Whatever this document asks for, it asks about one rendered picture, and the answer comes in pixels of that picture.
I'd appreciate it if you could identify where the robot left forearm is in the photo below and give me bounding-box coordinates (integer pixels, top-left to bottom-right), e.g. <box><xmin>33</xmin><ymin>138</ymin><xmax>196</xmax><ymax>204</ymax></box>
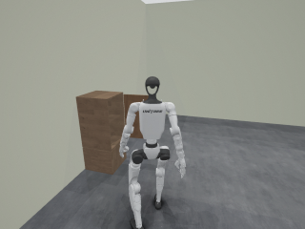
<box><xmin>120</xmin><ymin>125</ymin><xmax>131</xmax><ymax>148</ymax></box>

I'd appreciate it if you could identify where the left robot upper arm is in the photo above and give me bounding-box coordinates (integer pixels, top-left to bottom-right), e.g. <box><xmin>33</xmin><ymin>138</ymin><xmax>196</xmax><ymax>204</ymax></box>
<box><xmin>125</xmin><ymin>102</ymin><xmax>140</xmax><ymax>134</ymax></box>

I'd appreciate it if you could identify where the right robot hand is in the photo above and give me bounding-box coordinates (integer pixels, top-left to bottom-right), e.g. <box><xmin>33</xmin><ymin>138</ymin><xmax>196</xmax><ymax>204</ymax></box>
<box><xmin>174</xmin><ymin>157</ymin><xmax>186</xmax><ymax>177</ymax></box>

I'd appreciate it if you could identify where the right robot upper arm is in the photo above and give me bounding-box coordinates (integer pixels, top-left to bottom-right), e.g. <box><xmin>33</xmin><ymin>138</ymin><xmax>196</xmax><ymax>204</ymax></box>
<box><xmin>164</xmin><ymin>102</ymin><xmax>179</xmax><ymax>135</ymax></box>

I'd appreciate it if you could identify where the left robot hand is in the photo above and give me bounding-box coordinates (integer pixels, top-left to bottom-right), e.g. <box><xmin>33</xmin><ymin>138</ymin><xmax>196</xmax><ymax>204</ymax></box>
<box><xmin>119</xmin><ymin>146</ymin><xmax>130</xmax><ymax>157</ymax></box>

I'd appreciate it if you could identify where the left robot foot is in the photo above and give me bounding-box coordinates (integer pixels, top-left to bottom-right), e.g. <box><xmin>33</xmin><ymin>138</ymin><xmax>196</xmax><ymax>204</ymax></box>
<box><xmin>130</xmin><ymin>218</ymin><xmax>144</xmax><ymax>229</ymax></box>

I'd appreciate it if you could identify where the cupboard door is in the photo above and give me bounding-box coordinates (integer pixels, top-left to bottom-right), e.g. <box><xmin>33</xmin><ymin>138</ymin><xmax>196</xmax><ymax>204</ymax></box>
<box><xmin>123</xmin><ymin>94</ymin><xmax>149</xmax><ymax>139</ymax></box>

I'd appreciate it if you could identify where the robot right forearm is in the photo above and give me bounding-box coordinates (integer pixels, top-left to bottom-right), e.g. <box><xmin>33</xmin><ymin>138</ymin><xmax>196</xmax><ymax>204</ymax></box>
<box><xmin>173</xmin><ymin>126</ymin><xmax>185</xmax><ymax>158</ymax></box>

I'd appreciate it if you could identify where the right robot shin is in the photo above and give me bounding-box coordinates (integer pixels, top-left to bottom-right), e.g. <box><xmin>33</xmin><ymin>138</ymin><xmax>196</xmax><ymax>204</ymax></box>
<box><xmin>156</xmin><ymin>168</ymin><xmax>165</xmax><ymax>202</ymax></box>

